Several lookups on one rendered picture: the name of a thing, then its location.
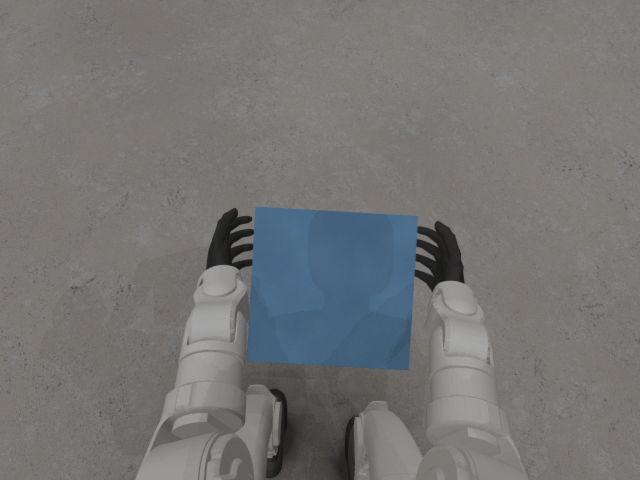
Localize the left robot forearm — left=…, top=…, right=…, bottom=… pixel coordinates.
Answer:
left=136, top=265, right=250, bottom=479

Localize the right robot hand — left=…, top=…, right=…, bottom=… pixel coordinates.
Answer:
left=415, top=221, right=465, bottom=292

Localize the right robot shin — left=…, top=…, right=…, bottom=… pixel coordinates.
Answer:
left=354, top=401, right=389, bottom=480

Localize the right robot thigh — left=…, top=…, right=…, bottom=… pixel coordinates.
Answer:
left=354, top=410, right=423, bottom=480

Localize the carton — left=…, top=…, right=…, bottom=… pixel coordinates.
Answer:
left=247, top=206, right=418, bottom=370

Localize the left robot hand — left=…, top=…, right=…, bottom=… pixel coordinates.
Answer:
left=206, top=208, right=254, bottom=270

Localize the left robot upper arm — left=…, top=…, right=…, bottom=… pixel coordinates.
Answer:
left=136, top=431, right=254, bottom=480

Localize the right robot upper arm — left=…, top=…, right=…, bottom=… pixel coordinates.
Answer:
left=415, top=442, right=528, bottom=480

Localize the right robot forearm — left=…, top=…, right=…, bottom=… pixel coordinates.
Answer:
left=424, top=281, right=529, bottom=480

